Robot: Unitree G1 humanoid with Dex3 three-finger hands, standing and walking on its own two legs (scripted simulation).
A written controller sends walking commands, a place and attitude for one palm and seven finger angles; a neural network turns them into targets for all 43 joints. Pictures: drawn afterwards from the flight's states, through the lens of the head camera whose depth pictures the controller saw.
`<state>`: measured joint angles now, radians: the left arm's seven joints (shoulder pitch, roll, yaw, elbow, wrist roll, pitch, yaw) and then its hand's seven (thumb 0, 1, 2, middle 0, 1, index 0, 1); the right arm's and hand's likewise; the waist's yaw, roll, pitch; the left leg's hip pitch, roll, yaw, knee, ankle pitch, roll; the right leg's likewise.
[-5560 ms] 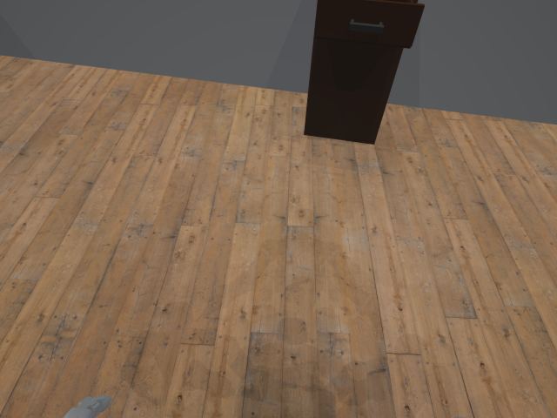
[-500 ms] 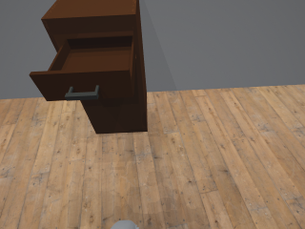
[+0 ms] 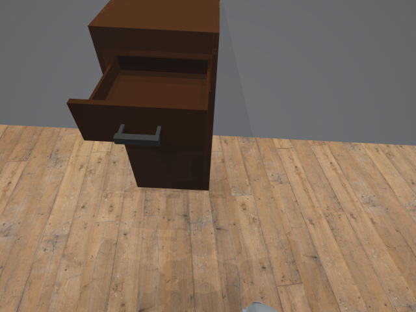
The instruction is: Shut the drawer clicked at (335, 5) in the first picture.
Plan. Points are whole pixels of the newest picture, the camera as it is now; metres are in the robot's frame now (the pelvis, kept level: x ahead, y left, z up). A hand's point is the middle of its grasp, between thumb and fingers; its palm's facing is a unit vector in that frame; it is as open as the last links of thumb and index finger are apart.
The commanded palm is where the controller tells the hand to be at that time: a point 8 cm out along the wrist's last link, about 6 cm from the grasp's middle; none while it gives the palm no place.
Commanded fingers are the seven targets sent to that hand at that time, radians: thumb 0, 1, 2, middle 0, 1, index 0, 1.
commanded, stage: take the last steps up to it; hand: left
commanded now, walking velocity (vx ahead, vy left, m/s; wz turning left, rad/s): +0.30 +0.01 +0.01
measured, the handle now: (138, 134) +0.55 +0.23 -0.01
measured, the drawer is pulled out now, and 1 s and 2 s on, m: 0.30 0.30 0.30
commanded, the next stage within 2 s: come to a stop and stand still in 0.68 s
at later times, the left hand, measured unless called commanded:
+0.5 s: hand out of the picture +0.14 +0.15 -0.17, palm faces +0.10 -0.98 -0.19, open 7.3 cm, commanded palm none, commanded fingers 0.00 0.90 0.90 -0.20 -0.30 -0.20 -0.30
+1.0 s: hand (135, 249) +0.29 +0.20 -0.18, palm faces +0.06 -0.98 -0.21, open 7.3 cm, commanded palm none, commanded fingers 0.00 0.90 0.90 -0.20 -0.30 -0.20 -0.30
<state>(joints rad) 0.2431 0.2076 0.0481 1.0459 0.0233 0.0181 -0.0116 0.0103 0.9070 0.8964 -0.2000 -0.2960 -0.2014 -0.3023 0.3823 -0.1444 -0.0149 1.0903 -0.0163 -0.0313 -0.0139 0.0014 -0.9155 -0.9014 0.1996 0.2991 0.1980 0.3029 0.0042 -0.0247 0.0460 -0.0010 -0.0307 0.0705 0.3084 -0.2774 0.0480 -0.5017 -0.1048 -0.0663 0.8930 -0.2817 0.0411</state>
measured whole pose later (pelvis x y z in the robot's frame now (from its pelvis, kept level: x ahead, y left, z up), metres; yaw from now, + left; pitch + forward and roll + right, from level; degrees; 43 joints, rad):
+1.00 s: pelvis +0.25 +0.02 +0.00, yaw +1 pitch -2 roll +1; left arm 0.20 0.18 0.04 1.07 0.02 0.01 0.04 0.01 0.92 0.90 -0.20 -0.30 -0.20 -0.30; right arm 0.25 -0.13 -0.02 1.11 -0.02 -0.01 -0.03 -0.01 -0.93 -0.90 0.20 0.30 0.20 0.30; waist 0.00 -0.04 0.05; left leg -0.17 0.01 0.17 0.43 -0.22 0.05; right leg -0.34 -0.08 -0.06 0.68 -0.31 0.04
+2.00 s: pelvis +0.18 +0.00 +0.00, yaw +0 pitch -2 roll +1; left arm 0.29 0.12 0.00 1.14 0.01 0.00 0.03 0.01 0.90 0.90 -0.20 -0.30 -0.20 -0.30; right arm 0.28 -0.14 0.00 1.16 -0.01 0.02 -0.02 0.00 -0.92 -0.90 0.20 0.30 0.19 0.30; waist 0.00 0.00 0.04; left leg -0.19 0.04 0.07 0.39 -0.17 -0.02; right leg -0.16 0.01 -0.05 0.42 -0.23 -0.03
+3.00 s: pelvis +0.23 +0.03 -0.01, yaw +1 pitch -1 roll +0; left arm 0.36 0.15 0.01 1.12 0.02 -0.03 0.02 0.01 0.91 0.90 -0.20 -0.30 -0.20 -0.30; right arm 0.29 -0.14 0.01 1.13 -0.01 -0.01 -0.01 0.00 -0.91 -0.90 0.20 0.30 0.20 0.30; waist 0.01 -0.02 0.02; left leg -0.20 0.00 0.07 0.53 -0.32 0.02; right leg -0.16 -0.04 -0.04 0.53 -0.37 0.01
